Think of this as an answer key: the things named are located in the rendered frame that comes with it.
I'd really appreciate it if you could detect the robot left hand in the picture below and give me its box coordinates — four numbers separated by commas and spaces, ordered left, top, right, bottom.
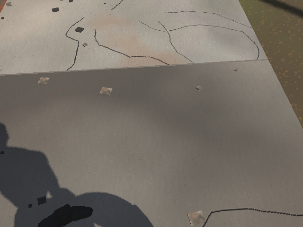
38, 204, 93, 227

